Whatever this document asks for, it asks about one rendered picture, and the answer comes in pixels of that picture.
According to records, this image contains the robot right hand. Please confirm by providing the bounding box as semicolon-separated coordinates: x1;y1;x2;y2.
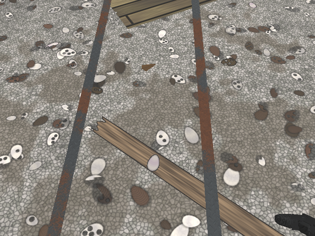
275;213;315;236

